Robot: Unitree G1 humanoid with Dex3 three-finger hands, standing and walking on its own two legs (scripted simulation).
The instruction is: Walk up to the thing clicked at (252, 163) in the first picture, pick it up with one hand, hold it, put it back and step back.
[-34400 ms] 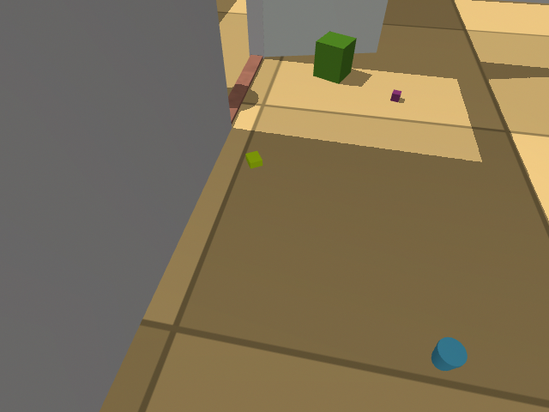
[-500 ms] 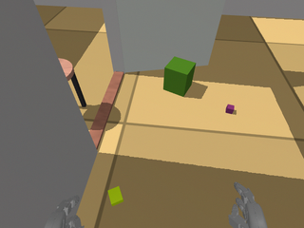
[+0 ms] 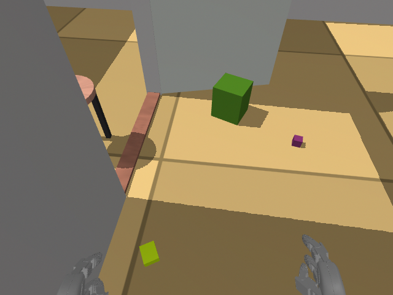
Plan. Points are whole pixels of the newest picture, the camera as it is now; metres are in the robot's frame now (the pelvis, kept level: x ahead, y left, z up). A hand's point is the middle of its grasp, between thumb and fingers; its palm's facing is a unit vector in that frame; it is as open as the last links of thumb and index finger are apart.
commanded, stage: stand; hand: left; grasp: from above
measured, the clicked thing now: (149, 253) +0.44 +0.21 -0.69
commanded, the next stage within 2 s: none
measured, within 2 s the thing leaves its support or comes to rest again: neither
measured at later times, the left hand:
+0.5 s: hand out of the picture +0.05 +0.24 -0.11, palm faces +0.04 -0.95 -0.32, open 7.4 cm
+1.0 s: hand out of the picture +0.02 +0.24 -0.09, palm faces +0.04 -0.94 -0.34, open 7.4 cm
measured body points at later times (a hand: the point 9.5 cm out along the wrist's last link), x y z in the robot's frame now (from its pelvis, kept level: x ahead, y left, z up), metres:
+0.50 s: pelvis -0.01 +0.01 +0.05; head +0.00 +0.01 +0.50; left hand +0.05 +0.29 -0.08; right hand +0.09 -0.27 -0.08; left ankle +0.00 +0.12 -0.68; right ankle -0.01 -0.14 -0.68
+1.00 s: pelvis -0.02 -0.01 +0.07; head -0.02 -0.01 +0.52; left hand +0.02 +0.29 -0.07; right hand +0.05 -0.29 -0.08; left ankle +0.00 +0.12 -0.68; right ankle -0.01 -0.14 -0.68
